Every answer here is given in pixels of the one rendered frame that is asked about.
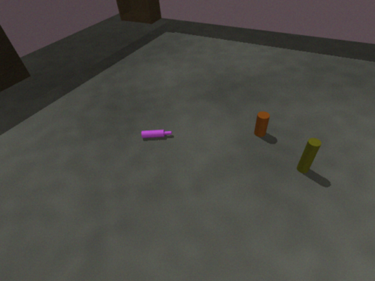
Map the bookshelf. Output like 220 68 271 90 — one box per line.
116 0 161 24

